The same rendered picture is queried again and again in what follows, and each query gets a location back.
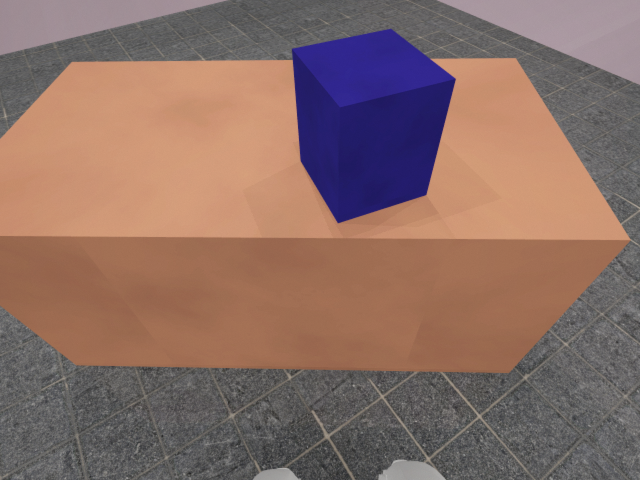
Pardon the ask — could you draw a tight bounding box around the carton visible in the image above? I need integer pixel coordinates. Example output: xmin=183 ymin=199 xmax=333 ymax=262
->
xmin=292 ymin=29 xmax=456 ymax=223

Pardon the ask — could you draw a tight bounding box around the pedestal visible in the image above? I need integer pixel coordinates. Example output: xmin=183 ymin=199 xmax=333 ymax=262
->
xmin=0 ymin=58 xmax=631 ymax=373

